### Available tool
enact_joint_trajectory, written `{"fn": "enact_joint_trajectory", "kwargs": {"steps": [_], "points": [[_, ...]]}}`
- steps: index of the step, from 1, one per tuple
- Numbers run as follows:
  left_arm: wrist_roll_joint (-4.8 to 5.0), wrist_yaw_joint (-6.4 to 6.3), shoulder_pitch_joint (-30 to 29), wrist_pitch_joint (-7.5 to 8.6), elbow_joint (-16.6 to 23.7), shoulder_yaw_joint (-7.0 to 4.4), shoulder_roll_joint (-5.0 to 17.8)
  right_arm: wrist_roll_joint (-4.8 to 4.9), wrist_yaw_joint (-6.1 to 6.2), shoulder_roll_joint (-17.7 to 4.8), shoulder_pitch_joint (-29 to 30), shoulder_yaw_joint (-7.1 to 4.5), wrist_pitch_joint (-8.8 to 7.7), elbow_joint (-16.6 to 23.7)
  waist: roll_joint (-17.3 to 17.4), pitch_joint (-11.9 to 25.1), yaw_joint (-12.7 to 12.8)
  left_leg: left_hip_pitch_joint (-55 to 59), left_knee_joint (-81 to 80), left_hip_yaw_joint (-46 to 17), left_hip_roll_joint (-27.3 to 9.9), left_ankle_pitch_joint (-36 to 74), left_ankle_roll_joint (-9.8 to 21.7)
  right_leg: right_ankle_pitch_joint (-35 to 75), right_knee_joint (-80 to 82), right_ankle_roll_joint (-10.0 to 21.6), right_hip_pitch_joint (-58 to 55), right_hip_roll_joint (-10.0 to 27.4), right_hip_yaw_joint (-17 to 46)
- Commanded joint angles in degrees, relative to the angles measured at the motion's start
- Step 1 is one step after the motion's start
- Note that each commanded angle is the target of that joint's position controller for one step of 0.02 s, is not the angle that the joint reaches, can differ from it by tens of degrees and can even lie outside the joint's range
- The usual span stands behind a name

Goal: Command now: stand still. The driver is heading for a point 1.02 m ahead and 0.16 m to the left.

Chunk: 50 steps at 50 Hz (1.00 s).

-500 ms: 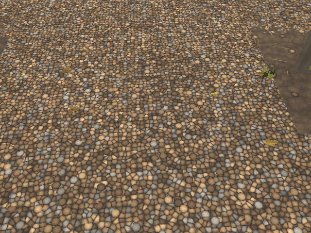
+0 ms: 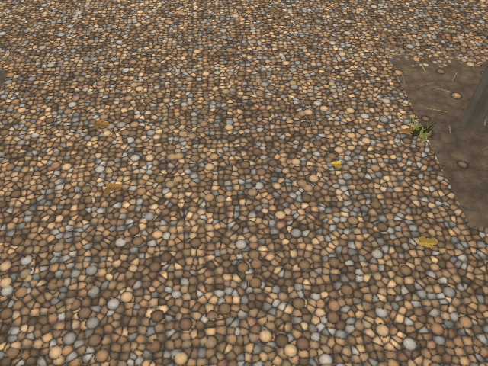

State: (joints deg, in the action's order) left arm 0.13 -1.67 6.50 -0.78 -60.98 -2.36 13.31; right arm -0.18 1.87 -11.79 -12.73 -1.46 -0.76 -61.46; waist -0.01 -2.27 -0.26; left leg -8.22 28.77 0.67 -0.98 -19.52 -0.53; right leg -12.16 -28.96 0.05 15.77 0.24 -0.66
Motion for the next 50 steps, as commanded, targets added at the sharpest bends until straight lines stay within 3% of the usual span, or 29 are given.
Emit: {"fn": "enact_joint_trajectory", "kwargs": {"steps": [1,13,14,16,18,20,21,23,25,26,27,28,29,30,32,33,35,38,44,47,48,49,50], "points": [[0.02,-0.30,0.00,0.24,1.27,-0.97,5.92,-0.03,0.20,-6.16,-3.12,-0.99,-0.19,0.87,0.40,2.52,0.06,-5.37,-5.48,-1.25,-1.80,13.52,1.23,14.15,2.20,2.49,-7.39,2.08,1.89],[-0.01,-0.56,0.17,0.04,-0.68,-0.93,5.37,-0.14,0.50,-5.35,-4.54,-0.66,-0.13,-0.01,0.50,0.93,0.26,-6.19,-6.78,-0.72,-1.30,8.77,1.06,10.10,3.24,2.12,-6.81,1.94,1.98],[0.00,-0.56,1.18,-0.01,-1.36,-0.80,4.78,-0.04,0.55,-5.00,-5.94,-0.63,-0.06,-0.71,0.71,2.01,0.18,-5.81,-7.38,-0.36,-0.92,2.52,1.36,3.42,3.12,2.15,-7.10,1.12,1.13],[0.54,-0.60,1.63,-0.01,-1.60,-1.24,5.53,0.56,0.83,-6.90,-5.85,-1.30,0.15,-0.26,2.63,-1.11,0.17,-8.42,-8.38,-2.24,-1.45,-14.75,3.84,-16.35,0.58,2.59,-2.59,-1.24,-1.00],[0.58,-0.33,-0.39,1.21,-0.40,-1.25,5.08,1.09,0.99,-8.38,-7.43,-1.89,-0.45,0.48,4.52,-5.48,-1.07,-9.07,-11.63,-8.52,-5.58,-25.54,6.97,-21.92,-2.95,2.94,5.05,-1.55,-1.35],[1.04,0.62,-2.02,3.18,0.79,-0.95,2.92,1.78,0.79,-11.19,-9.90,-3.03,-1.70,0.06,10.24,-7.73,-1.79,-5.76,-17.58,-20.64,-14.71,-28.95,11.77,-12.64,-12.92,2.72,11.14,-1.47,-3.75],[1.23,1.15,-2.22,3.99,1.19,-0.91,2.63,1.80,0.67,-11.13,-9.45,-3.19,-2.23,0.32,10.45,-8.93,-1.48,-6.09,-18.46,-23.81,-17.55,-26.99,13.25,-11.36,-15.65,3.54,12.63,0.46,-2.29],[1.90,1.89,0.79,5.25,0.74,-0.91,2.17,1.93,0.10,-9.57,-6.43,-2.89,-3.00,1.58,9.11,-9.19,1.24,-6.95,-15.52,-20.08,-16.22,-19.14,11.71,-12.78,-9.69,5.18,8.89,1.26,-2.41],[1.80,1.88,11.08,5.59,-3.30,-2.11,3.89,1.99,-0.49,-9.04,-2.52,-2.72,-3.12,3.41,5.93,-5.85,5.68,-14.48,-6.81,-10.51,-9.28,-7.40,7.73,-6.86,0.10,5.25,-9.35,-1.18,-3.25],[1.35,1.70,18.64,5.84,-4.91,-3.53,8.27,1.85,-0.64,-7.24,-0.39,-2.17,-3.65,5.01,-3.65,-2.81,8.29,-21.52,10.05,-2.28,-3.04,4.07,4.18,-9.78,6.95,8.32,-18.23,6.31,10.57],[1.41,2.30,26.18,6.15,-5.94,-4.77,14.26,1.67,-0.31,-4.34,-0.47,-1.54,-4.69,7.36,-18.45,2.08,9.66,-32.56,29.75,2.39,3.71,-6.08,1.09,-13.57,17.38,16.49,-27.18,19.06,35.94],[0.33,2.53,23.37,7.08,-5.31,-2.94,9.99,2.68,-0.44,-5.87,1.04,-2.01,-5.46,8.07,-12.23,1.32,7.29,-37.94,41.42,-4.95,1.71,-11.78,2.19,-14.55,18.92,18.12,-25.79,22.71,42.75],[0.36,2.53,19.08,7.70,-3.80,-1.94,6.94,3.49,-1.02,-5.97,0.81,-2.08,-5.95,8.01,-7.72,-1.72,5.07,-41.27,45.93,-6.38,-1.18,-7.64,3.95,-12.05,17.73,16.35,-23.95,21.64,36.33],[0.30,2.80,16.48,7.94,-2.64,-1.28,5.43,3.17,-1.34,-5.82,0.54,-2.14,-6.29,7.53,-4.46,-1.87,3.76,-41.14,45.28,-5.75,-3.47,-2.17,5.19,-8.97,17.75,14.12,-22.20,18.93,29.14],[-0.07,2.79,14.49,7.54,-1.75,-0.27,3.46,2.42,-1.68,-6.91,0.75,-3.18,-5.85,7.15,-3.02,-2.64,2.13,-38.16,39.30,-4.87,-6.22,5.60,5.72,0.86,19.20,10.31,-18.82,14.89,16.87],[-0.33,2.48,15.70,7.22,-1.99,-0.12,3.35,2.51,-2.06,-6.03,0.53,-3.20,-5.31,7.02,-4.80,-2.44,2.07,-35.95,36.90,-4.31,-6.52,6.97,5.28,5.58,19.52,9.52,-17.51,13.85,12.79],[-0.69,1.59,17.97,6.87,-2.43,-0.02,3.92,2.35,-2.53,-4.29,2.27,-2.99,-4.22,7.59,-4.08,-2.79,2.30,-36.33,33.35,-3.26,-6.07,9.63,3.86,11.51,20.46,9.19,-16.99,12.77,7.29],[-1.20,0.55,17.28,6.67,-1.47,-0.33,6.14,2.09,-2.77,-2.48,9.34,-2.10,-3.66,11.16,-2.88,-4.62,2.87,-36.27,22.02,-2.84,-4.85,15.78,2.80,14.20,22.64,8.87,-13.79,12.43,1.82],[-0.06,0.14,20.24,6.34,-1.05,-0.86,7.37,1.94,-4.86,-2.63,19.12,-1.03,-3.56,16.47,-2.71,-6.88,4.27,-31.30,8.38,2.44,-2.87,21.12,5.15,20.19,22.78,7.68,-16.86,14.23,-6.34],[-0.02,-0.23,18.39,5.34,0.46,-1.61,9.87,1.87,-5.94,-5.37,16.96,-2.28,-3.69,17.85,-5.70,-2.40,0.54,-23.96,7.71,6.47,1.47,14.63,8.30,49.46,12.09,5.98,-22.62,15.58,-9.54],[-0.29,-0.52,17.48,4.73,1.25,-1.88,10.70,2.01,-6.14,-7.43,11.67,-3.39,-3.55,16.99,-7.29,1.32,-2.62,-17.49,8.31,7.67,3.74,12.22,9.47,58.37,3.89,5.29,-23.07,15.50,-10.41],[-0.34,-0.67,16.12,4.22,2.28,-2.00,11.36,2.13,-6.05,-10.33,2.81,-5.03,-3.28,14.84,-7.52,6.28,-7.25,-5.50,5.88,7.72,5.86,13.20,11.20,60.41,-7.71,4.19,-19.65,14.38,-10.96],[-0.56,-0.71,15.70,4.46,3.70,-1.79,11.34,2.17,-5.08,-14.21,-5.91,-6.97,-2.70,13.04,-4.35,10.69,-11.23,11.29,4.06,-1.06,2.16,11.76,13.63,47.48,-23.54,2.17,-6.51,12.24,-10.63]]}}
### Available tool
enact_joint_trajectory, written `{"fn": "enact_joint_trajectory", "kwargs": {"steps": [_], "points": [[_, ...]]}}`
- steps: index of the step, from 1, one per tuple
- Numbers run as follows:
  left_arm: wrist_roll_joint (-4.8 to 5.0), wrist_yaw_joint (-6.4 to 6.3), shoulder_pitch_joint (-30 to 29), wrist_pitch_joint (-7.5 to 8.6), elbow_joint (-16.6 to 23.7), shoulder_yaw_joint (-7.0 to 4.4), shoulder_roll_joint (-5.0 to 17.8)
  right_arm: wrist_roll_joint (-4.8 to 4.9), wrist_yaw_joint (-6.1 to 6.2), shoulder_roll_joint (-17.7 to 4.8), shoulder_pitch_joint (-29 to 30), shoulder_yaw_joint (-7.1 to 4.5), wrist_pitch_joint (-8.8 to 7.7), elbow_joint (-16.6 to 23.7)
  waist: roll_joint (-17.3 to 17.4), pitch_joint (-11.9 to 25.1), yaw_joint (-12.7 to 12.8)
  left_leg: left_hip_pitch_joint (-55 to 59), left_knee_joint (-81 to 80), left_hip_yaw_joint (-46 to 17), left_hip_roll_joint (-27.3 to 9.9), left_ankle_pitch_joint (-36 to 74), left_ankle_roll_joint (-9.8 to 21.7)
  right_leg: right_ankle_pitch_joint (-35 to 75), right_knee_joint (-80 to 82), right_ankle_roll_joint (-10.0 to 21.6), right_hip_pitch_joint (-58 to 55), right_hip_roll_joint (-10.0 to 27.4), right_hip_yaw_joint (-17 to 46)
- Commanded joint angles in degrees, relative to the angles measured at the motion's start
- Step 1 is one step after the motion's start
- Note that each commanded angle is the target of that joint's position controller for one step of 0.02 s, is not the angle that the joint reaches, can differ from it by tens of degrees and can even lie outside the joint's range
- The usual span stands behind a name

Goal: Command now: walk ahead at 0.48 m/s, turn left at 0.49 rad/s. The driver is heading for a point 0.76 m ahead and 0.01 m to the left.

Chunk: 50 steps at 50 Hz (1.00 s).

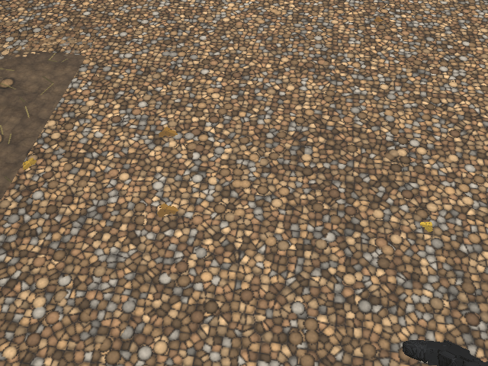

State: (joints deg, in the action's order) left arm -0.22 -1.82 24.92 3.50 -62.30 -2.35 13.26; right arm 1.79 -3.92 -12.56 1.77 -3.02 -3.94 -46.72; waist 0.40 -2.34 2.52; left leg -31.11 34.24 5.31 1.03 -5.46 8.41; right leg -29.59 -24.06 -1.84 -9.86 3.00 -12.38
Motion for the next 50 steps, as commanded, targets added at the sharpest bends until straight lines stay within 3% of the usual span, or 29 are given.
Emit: {"fn": "enact_joint_trajectory", "kwargs": {"steps": [1,2,3,4,5,6,8,11,15,19,22,24,25,26,27,28,29,30,31,32,33,36,39,42,45,47,49,50], "points": [[-1.19,0.94,3.29,1.92,7.80,0.90,1.91,-0.22,1.47,-18.60,-23.09,-6.08,0.63,-1.68,11.65,18.71,-7.46,55.13,-5.97,-39.61,-17.12,-13.41,15.97,8.90,-53.18,0.52,44.72,-2.52,4.32],[1.16,1.94,-2.27,5.06,9.27,0.47,4.78,-0.87,1.85,-15.40,-25.03,-4.99,0.49,-1.57,8.47,24.77,-10.03,57.48,-17.76,-56.12,-20.94,-19.41,17.51,-1.37,-61.91,1.88,51.54,-5.67,17.42],[3.26,2.25,-8.77,6.52,11.82,-0.70,8.32,-1.27,2.06,-12.36,-22.22,-4.18,-0.21,-1.69,7.13,15.50,-10.12,51.69,-19.15,-47.18,-18.76,-16.03,13.49,3.06,-61.34,3.74,57.44,-2.01,18.89],[3.01,1.82,-10.79,7.09,12.69,-0.77,8.88,-0.98,1.94,-10.22,-17.13,-3.49,-0.93,-0.38,1.12,10.26,-7.35,41.64,-19.55,-38.89,-16.27,-9.44,11.27,8.41,-56.18,4.54,55.41,0.92,18.57],[1.71,1.05,-11.85,6.67,12.09,-1.49,9.11,-1.24,1.57,-8.09,-12.45,-2.75,-1.30,0.83,-3.55,6.19,-4.60,31.46,-20.75,-32.16,-13.20,-2.73,9.08,10.88,-51.35,4.52,50.91,2.73,17.71],[1.24,0.82,-9.04,5.73,12.37,-1.91,9.07,-1.94,1.69,-8.04,-10.11,-2.57,-1.61,1.83,-0.84,5.97,-1.62,25.23,-21.53,-28.95,-12.24,1.56,9.47,11.88,-48.55,3.93,46.09,4.21,18.61],[0.49,0.74,-7.55,3.92,12.88,-2.28,8.06,-1.43,2.01,-7.69,-9.80,-2.31,-1.65,2.08,-0.11,4.30,0.24,18.36,-23.02,-24.49,-10.59,4.36,9.23,11.87,-42.57,2.30,42.66,5.53,17.85],[-0.78,0.31,-13.92,2.74,15.40,-2.02,6.56,-1.40,3.37,-9.52,-13.94,-2.54,-1.93,1.01,0.92,1.81,-1.37,13.88,-24.92,-19.07,-8.80,8.56,8.62,20.80,-31.65,-0.23,44.31,5.24,15.27],[-0.36,0.90,-22.41,3.24,17.67,-1.30,4.81,-0.95,4.16,-9.92,-18.99,-2.42,-1.63,-0.58,2.59,1.19,-5.34,15.40,-24.19,-14.79,-5.92,5.51,4.56,37.62,-13.26,0.25,41.82,2.35,13.73],[0.54,2.11,-28.84,3.81,19.99,-1.04,5.73,-0.78,4.20,-10.17,-23.12,-2.27,-1.42,-2.46,3.40,-0.39,-8.07,23.34,-22.13,-17.72,-9.25,3.13,4.20,38.35,-6.59,1.53,44.22,1.09,13.86],[0.58,3.28,-31.01,4.58,21.88,-1.09,6.92,-1.02,4.65,-10.66,-25.67,-2.43,-0.44,-3.41,3.67,-0.36,-7.94,32.83,-17.63,-20.43,-12.94,10.07,3.74,30.56,-3.77,3.61,47.82,0.14,13.74],[0.71,3.58,-27.23,4.89,21.44,-1.55,8.26,-1.14,4.89,-11.60,-24.68,-2.68,0.18,-3.13,5.32,1.67,-5.28,34.85,-13.46,-20.17,-13.18,21.99,2.42,25.67,-2.39,5.50,41.65,-1.73,12.17],[0.67,3.44,-21.03,5.01,19.75,-2.38,9.69,-1.17,4.85,-11.63,-23.32,-2.54,0.38,-2.64,5.45,5.52,-1.78,34.02,-7.43,-18.28,-11.10,31.89,1.41,26.87,-0.78,7.10,32.32,-3.38,10.62],[0.13,3.14,-11.00,5.04,17.43,-3.43,12.36,-1.59,4.66,-10.44,-21.77,-1.84,0.29,-1.51,4.40,13.16,2.88,27.54,4.04,-15.89,-8.25,31.66,-0.21,30.04,-3.47,10.30,16.34,0.58,14.29],[-0.79,2.75,-1.34,4.78,16.07,-4.72,17.22,-1.90,4.33,-6.43,-25.80,-0.58,-0.49,-0.35,-5.27,22.72,3.94,8.45,24.58,-11.71,-0.75,12.55,-4.05,28.36,-4.11,17.55,-6.93,13.40,33.14],[0.40,3.08,1.41,3.95,13.96,-4.46,15.34,-0.78,3.98,-4.72,-29.93,0.22,-1.44,-1.62,-17.58,27.47,3.24,-5.91,38.73,-11.97,4.51,-25.98,-6.17,19.57,3.47,23.26,-16.12,21.36,53.35],[1.36,3.03,-1.84,3.53,14.75,-3.06,10.86,0.22,3.80,-10.64,-25.51,-1.03,-2.15,-0.88,-10.68,18.72,4.08,-12.75,43.27,-15.07,0.57,-25.25,-5.45,11.48,5.61,20.09,-10.81,19.14,50.23],[0.99,2.78,-6.27,3.08,15.89,-2.44,9.03,0.64,3.70,-11.21,-19.95,-1.15,-2.47,0.72,-6.09,11.30,3.21,-13.98,42.40,-12.82,-2.49,-20.07,-5.20,12.53,7.02,17.42,-2.18,16.73,41.63],[0.40,2.96,-9.92,2.92,16.31,-2.03,8.27,-0.13,3.82,-10.20,-17.22,-1.08,-2.50,1.45,-2.00,5.81,1.28,-12.59,38.04,-10.93,-4.86,-15.90,-5.44,17.43,9.38,16.27,6.77,14.13,36.07],[-0.11,3.30,-11.88,3.06,16.65,-1.36,6.44,-1.27,4.12,-9.80,-16.21,-1.57,-2.00,1.41,-0.98,3.23,-0.29,-9.89,34.12,-10.53,-6.62,-13.07,-5.33,22.13,11.29,14.56,12.17,11.18,31.64],[-0.47,3.38,-12.49,3.12,16.46,-1.49,7.36,-1.14,4.09,-8.42,-18.58,-1.42,-1.54,1.41,-4.51,3.39,-2.21,-7.04,32.62,-10.36,-7.43,-11.84,-5.84,24.92,12.64,15.34,15.23,11.14,29.99],[0.19,3.35,-11.35,3.56,15.31,-1.91,8.40,-1.29,4.35,-6.39,-18.56,-1.01,-0.60,1.62,-4.23,2.72,-3.26,-6.31,26.37,-8.89,-8.76,-9.13,-7.51,31.67,15.61,16.16,18.82,9.64,24.36],[0.51,2.56,-9.37,3.05,14.31,-2.42,10.06,-1.77,4.27,-5.64,-12.33,-0.61,-0.74,3.79,-3.33,1.72,-1.91,-7.95,15.10,-7.74,-8.78,0.52,-8.59,36.34,16.60,15.14,18.57,8.27,19.70],[1.06,2.11,-6.56,2.57,13.17,-2.49,10.59,-1.42,3.73,-4.53,-6.17,-0.06,-1.21,5.32,-3.56,0.84,0.22,-4.20,3.80,-5.84,-6.67,9.50,-8.41,34.79,16.89,13.24,18.73,6.21,15.98],[1.51,2.03,-2.89,1.97,11.47,-2.56,10.92,-0.83,2.98,-4.89,-1.01,0.06,-1.48,7.17,-3.87,-0.48,2.04,-4.48,-1.35,-5.63,-5.49,10.85,-7.88,32.74,15.69,13.07,14.21,8.23,16.81],[1.30,1.70,-2.37,1.05,10.71,-2.51,10.78,-1.17,2.29,-5.50,0.68,-0.10,-1.96,8.31,-4.22,-0.96,1.63,-4.45,-4.53,-5.76,-4.30,8.67,-6.62,40.55,11.63,11.83,10.21,9.34,16.83],[1.08,1.31,-3.30,0.29,10.60,-2.70,11.61,-1.70,1.80,-7.22,-2.19,-0.76,-2.44,7.88,-5.85,1.94,-0.69,1.04,-6.59,-5.47,-2.57,6.68,-5.02,49.96,5.80,9.78,7.58,9.55,16.89],[1.17,1.13,-4.94,0.03,11.02,-2.72,11.95,-2.13,1.87,-8.52,-7.28,-1.45,-2.64,6.27,-6.04,5.04,-3.72,8.40,-8.53,-4.17,-0.88,8.78,-3.88,56.43,0.32,8.35,7.90,7.96,15.88]]}}
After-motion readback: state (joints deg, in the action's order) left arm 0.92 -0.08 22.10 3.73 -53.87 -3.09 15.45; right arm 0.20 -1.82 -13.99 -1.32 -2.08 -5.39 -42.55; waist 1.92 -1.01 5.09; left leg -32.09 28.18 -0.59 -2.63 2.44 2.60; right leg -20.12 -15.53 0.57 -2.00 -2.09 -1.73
